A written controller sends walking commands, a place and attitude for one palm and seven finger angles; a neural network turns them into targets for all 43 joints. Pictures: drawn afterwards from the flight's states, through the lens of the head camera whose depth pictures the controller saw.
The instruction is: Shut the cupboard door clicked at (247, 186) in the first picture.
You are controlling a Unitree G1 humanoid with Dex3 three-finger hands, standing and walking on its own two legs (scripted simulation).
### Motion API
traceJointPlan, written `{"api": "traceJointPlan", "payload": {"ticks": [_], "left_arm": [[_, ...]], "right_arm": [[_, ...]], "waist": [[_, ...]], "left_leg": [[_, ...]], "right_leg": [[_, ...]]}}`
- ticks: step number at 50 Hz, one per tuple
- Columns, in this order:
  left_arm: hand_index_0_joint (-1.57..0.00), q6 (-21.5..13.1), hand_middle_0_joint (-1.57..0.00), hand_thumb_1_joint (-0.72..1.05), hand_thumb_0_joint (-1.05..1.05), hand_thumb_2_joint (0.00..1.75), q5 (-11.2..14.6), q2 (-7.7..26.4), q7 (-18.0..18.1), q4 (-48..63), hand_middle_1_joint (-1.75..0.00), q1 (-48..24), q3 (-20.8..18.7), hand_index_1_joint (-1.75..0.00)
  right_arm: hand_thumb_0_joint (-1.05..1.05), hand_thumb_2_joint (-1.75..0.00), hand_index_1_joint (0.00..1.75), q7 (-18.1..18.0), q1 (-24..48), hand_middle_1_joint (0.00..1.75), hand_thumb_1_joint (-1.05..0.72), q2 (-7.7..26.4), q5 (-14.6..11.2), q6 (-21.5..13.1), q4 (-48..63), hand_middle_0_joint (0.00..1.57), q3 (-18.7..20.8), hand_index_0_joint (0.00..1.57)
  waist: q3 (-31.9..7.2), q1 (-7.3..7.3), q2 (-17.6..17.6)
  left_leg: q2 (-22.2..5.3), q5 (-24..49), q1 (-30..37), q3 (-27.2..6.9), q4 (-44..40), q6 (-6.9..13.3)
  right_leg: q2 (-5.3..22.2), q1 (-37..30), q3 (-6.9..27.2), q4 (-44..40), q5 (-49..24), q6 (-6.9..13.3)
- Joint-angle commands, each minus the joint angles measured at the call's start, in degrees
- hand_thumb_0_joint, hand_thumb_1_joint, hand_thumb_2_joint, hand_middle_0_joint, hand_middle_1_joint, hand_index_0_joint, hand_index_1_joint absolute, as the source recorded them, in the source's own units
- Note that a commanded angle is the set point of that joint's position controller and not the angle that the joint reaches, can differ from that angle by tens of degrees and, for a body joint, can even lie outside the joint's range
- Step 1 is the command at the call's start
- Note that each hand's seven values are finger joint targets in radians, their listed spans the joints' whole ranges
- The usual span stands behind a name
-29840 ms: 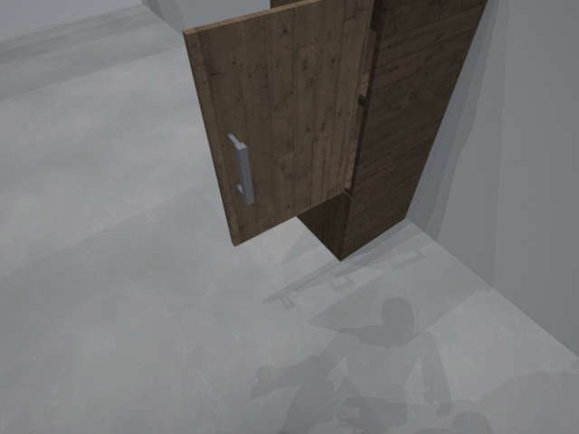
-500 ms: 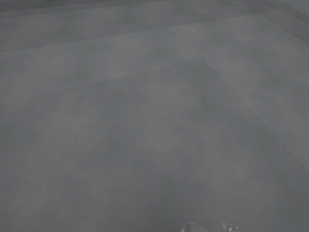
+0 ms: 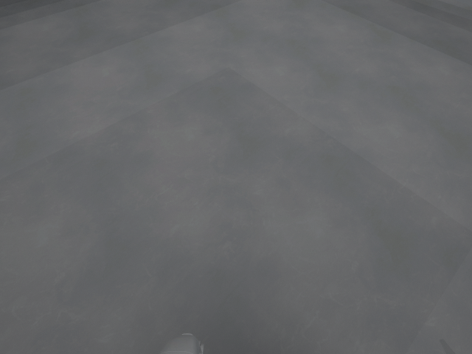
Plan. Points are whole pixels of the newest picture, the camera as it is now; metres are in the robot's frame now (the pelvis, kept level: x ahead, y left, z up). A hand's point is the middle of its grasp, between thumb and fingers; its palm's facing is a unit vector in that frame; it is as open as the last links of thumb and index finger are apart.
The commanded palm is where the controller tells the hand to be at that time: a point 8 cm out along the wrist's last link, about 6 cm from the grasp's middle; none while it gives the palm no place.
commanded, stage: turn to face it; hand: left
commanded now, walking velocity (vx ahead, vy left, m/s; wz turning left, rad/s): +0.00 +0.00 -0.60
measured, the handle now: out of the picture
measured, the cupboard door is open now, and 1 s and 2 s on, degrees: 58 58 58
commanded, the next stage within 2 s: none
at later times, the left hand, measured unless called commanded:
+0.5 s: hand (146, 327) +0.18 +0.18 -0.16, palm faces -0.31 -0.91 -0.26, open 7.4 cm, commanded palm none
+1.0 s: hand (163, 320) +0.20 +0.16 -0.18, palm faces -0.53 -0.83 -0.17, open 7.4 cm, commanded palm none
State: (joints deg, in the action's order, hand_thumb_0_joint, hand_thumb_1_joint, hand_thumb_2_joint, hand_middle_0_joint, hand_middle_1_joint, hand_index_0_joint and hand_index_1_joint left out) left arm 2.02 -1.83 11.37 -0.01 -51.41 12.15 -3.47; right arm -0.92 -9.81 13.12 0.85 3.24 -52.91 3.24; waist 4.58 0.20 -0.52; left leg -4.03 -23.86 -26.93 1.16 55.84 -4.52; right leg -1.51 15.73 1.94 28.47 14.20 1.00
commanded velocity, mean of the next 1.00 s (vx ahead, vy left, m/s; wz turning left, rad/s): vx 0.00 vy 0.00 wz -0.60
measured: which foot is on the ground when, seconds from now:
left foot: up 0.00-0.08, down 0.10-0.50, up 0.52-0.86, down 0.88-1.00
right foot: down 0.00-0.10, up 0.12-0.48, down 0.50-0.88, up 0.90-1.00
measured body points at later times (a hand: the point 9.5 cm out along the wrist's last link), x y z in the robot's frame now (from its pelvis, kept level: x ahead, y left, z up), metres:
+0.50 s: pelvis +0.00 +0.01 -0.01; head +0.04 +0.00 +0.44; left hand +0.19 +0.23 -0.14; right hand -0.04 -0.24 -0.16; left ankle +0.03 +0.15 -0.74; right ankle -0.04 -0.10 -0.74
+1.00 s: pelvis +0.02 +0.03 +0.00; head +0.08 +0.04 +0.45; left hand +0.22 +0.20 -0.16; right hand -0.05 -0.23 -0.12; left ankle +0.07 +0.13 -0.74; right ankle -0.07 -0.07 -0.67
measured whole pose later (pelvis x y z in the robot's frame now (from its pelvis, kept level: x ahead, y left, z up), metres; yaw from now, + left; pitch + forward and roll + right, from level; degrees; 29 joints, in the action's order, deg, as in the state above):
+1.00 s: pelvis +0.02 +0.03 +0.00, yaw -35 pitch +1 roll -2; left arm 4.7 -1.5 15.2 -1.8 -51.8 10.9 -4.8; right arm -1.7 -11.1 11.1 1.6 0.6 -49.6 0.5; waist 4.2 -0.6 -3.5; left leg -4.3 -17.3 -14.9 5.4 30.8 0.5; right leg -2.5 27.4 1.6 58.5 28.1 -2.1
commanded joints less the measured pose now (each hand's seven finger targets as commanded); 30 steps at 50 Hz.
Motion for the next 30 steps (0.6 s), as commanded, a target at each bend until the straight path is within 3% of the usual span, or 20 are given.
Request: {"api": "traceJointPlan", "payload": {"ticks": [1,3,4,5,6,7,8,10,12,18,20,21,23,24,25,26,27,28,30], "left_arm": [[-0.2,-0.56,-0.2,0.9,0.0,0.9,0.02,12.64,0.62,4.26,-0.3,0.14,-3.7,-0.3],[-0.2,-0.1,-0.2,0.9,0.0,0.9,0.47,11.87,0.5,4.31,-0.3,-2.32,-3.57,-0.3],[-0.2,0.24,-0.2,0.9,0.0,0.9,1.05,9.91,0.37,5.06,-0.3,-2.63,-3.09,-0.3],[-0.2,0.48,-0.2,0.9,0.0,0.9,1.66,6.43,-0.17,6.3,-0.3,-1.51,-2.39,-0.3],[-0.2,0.56,-0.2,0.9,0.0,0.9,1.21,7.24,-0.29,7.12,-0.3,-2.8,-2.18,-0.3],[-0.2,0.6,-0.2,0.9,0.0,0.9,0.83,7.95,-0.54,7.5,-0.3,-3.55,-2.51,-0.3],[-0.2,1.16,-0.2,0.9,0.0,0.9,0.38,7.72,-0.65,6.35,-0.3,-2.65,-2.91,-0.3],[-0.2,1.33,-0.2,0.9,0.0,0.9,0.47,7.96,-1.58,5.35,-0.3,-2.82,-3.13,-0.3],[-0.2,1.72,-0.2,0.9,0.0,0.9,0.79,6.7,-1.96,5.2,-0.3,-2.39,-2.7,-0.3],[-0.2,1.58,-0.2,0.9,0.0,0.9,0.66,5.53,-2.4,7.05,-0.3,-5.86,-2.02,-0.3],[-0.2,1.26,-0.2,0.9,0.0,0.9,0.7,5.45,-2.35,7.29,-0.3,-5.85,-1.82,-0.3],[-0.2,1.03,-0.2,0.9,0.0,0.9,0.68,5.59,-2.32,7.13,-0.3,-5.4,-1.79,-0.3],[-0.2,0.48,-0.2,0.9,0.0,0.9,0.56,7.15,-2.12,5.91,-0.3,-0.96,-2.15,-0.3],[-0.2,-0.13,-0.2,0.9,0.0,0.9,0.36,10.32,-1.78,4.43,-0.3,3.77,-2.76,-0.3],[-0.2,-0.85,-0.2,0.9,0.0,0.9,-0.24,17.12,-0.89,3.7,-0.3,6.15,-4.03,-0.3],[-0.2,-0.52,-0.2,0.9,0.0,0.9,0.71,18.9,-0.13,3.11,-0.3,8.04,-4.11,-0.3],[-0.2,-0.35,-0.2,0.9,0.0,0.9,0.76,18.02,0.14,3.73,-0.3,6.03,-3.7,-0.3],[-0.2,-0.22,-0.2,0.9,0.0,0.9,0.71,15.2,0.78,4.73,-0.3,1.3,-3.91,-0.3],[-0.2,-0.28,-0.2,0.9,0.0,0.9,0.75,12.92,0.65,6.28,-0.3,-3.39,-2.57,-0.3]], "right_arm": [[0.0,-0.9,0.3,-0.67,-0.69,0.3,-0.9,3.75,-0.5,-2.37,5.18,0.2,0.42,0.2],[0.0,-0.9,0.3,-0.88,-5.35,0.3,-0.9,4.25,-0.68,-2.92,3.79,0.2,0.49,0.2],[0.0,-0.9,0.3,-1.13,-7.95,0.3,-0.9,6.9,-0.44,-3.58,3.09,0.2,0.79,0.2],[0.0,-0.9,0.3,-1.33,-8.92,0.3,-0.9,12.71,0.41,-4.15,3.43,0.2,1.72,0.2],[0.0,-0.9,0.3,-1.68,-9.69,0.3,-0.9,14.87,0.64,-3.69,3.94,0.2,2.05,0.2],[0.0,-0.9,0.3,-1.69,-8.35,0.3,-0.9,13.8,1.1,-3.4,4.97,0.2,1.55,0.2],[0.0,-0.9,0.3,-1.79,-4.8,0.3,-0.9,11.24,1.14,-3.72,5.37,0.2,0.85,0.2],[0.0,-0.9,0.3,-1.96,-2.68,0.3,-0.9,9.7,1.16,-3.73,6.39,0.2,0.3,0.2],[0.0,-0.9,0.3,-1.91,-2.8,0.3,-0.9,9.44,1.05,-3.53,6.11,0.2,0.47,0.2],[0.0,-0.9,0.3,-1.26,-6.01,0.3,-0.9,10.35,0.94,-3.22,4.43,0.2,1.58,0.2],[0.0,-0.9,0.3,-0.89,-5.61,0.3,-0.9,11.28,0.99,-3.1,4.23,0.2,2.08,0.2],[0.0,-0.9,0.3,-0.77,-5.44,0.3,-0.9,11.74,0.96,-3.03,4.07,0.2,2.25,0.2],[0.0,-0.9,0.3,-0.38,-4.04,0.3,-0.9,11.98,0.49,-2.78,4.29,0.2,2.6,0.2],[0.0,-0.9,0.3,-0.09,-3.25,0.3,-0.9,10.7,-0.03,-2.75,4.82,0.2,2.49,0.2],[0.0,-0.9,0.3,0.11,-1.38,0.3,-0.9,5.36,-0.28,-2.56,7.53,0.2,1.19,0.2],[0.0,-0.9,0.3,-0.53,1.14,0.3,-0.9,6.89,0.01,-1.69,8.83,0.2,0.86,0.2],[0.0,-0.9,0.3,-0.5,0.21,0.3,-0.9,6.67,-0.31,-1.18,8.41,0.2,0.85,0.2],[0.0,-0.9,0.3,-0.58,1.16,0.3,-0.9,6.32,-0.11,-0.97,7.66,0.2,1.22,0.2],[0.0,-0.9,0.3,-0.05,0.42,0.3,-0.9,7.84,0.22,-1.0,6.23,0.2,1.45,0.2]], "waist": [[-8.29,-1.07,-8.62],[-8.98,1.42,-8.06],[-10.34,2.34,-1.61],[-10.81,2.15,15.33],[-9.7,2.88,17.54],[-7.68,2.44,11.39],[-6.0,0.44,13.8],[-3.49,-0.33,11.59],[-4.73,-0.4,11.44],[-6.46,1.64,11.56],[-7.03,1.83,13.54],[-7.54,1.62,13.29],[-8.62,-1.0,9.59],[-11.09,-3.43,2.58],[-9.2,-4.91,-17.86],[-8.79,-5.96,-17.07],[-7.2,-4.25,-11.95],[-5.31,-2.62,-13.23],[-3.08,-0.65,-11.53]], "left_leg": [[2.07,-0.17,4.51,0.88,-14.53,0.21],[2.74,9.24,14.16,0.96,-27.42,0.49],[-1.26,13.54,22.12,-1.94,-35.03,1.25],[-15.51,21.52,27.54,-16.95,-39.34,6.43],[-23.83,29.02,24.42,-21.74,-39.01,12.48],[-23.47,28.03,18.96,-19.49,-38.55,14.68],[-20.91,28.98,16.98,-16.41,-39.67,13.69],[-16.31,34.68,17.31,-8.42,-37.37,11.92],[-14.54,35.96,19.86,-2.68,-35.96,11.4],[-16.19,33.89,22.94,1.92,-34.34,11.84],[-16.94,33.81,21.82,2.57,-32.54,11.62],[-16.98,34.17,21.79,3.23,-31.04,11.05],[-15.21,29.42,16.9,6.24,-24.06,7.48],[-11.99,21.31,11.68,8.89,-15.73,4.32],[-2.68,-9.46,-5.12,11.74,-2.21,0.56],[-0.95,-14.36,-7.91,3.91,7.89,0.47],[-2.32,-9.98,-8.35,0.14,12.28,0.92],[-2.78,-5.77,-10.05,-1.01,13.34,0.79],[-3.23,1.02,-7.48,-1.45,12.31,0.02]], "right_leg": [[13.48,-5.98,15.61,-4.41,-23.67,9.59],[10.43,-0.95,14.83,-0.35,-19.98,5.77],[6.54,4.95,11.63,4.04,-12.43,2.77],[-1.73,14.96,4.08,15.06,8.35,-1.35],[-1.29,16.53,0.45,27.58,22.6,-2.5],[1.02,14.6,1.87,34.1,21.3,-2.46],[1.54,16.09,2.01,37.84,18.16,-2.95],[2.68,16.4,0.3,39.31,14.17,-3.91],[2.82,15.83,-1.77,37.11,11.98,-4.41],[3.21,11.07,-5.76,22.41,10.92,-4.07],[2.69,7.46,-6.8,16.66,11.07,-3.4],[2.14,5.37,-7.35,13.06,10.09,-2.9],[1.38,-4.53,-8.1,0.71,-0.97,-1.73],[5.82,-12.68,-2.36,-6.45,-9.48,-0.15],[20.22,-19.94,17.78,-9.87,-26.46,5.67],[24.93,-15.34,22.12,-9.01,-35.28,10.99],[24.09,-11.35,18.85,-10.2,-23.54,12.4],[20.29,-9.21,19.31,-11.73,-16.1,11.01],[15.74,-4.31,13.18,-11.71,-10.81,8.76]]}}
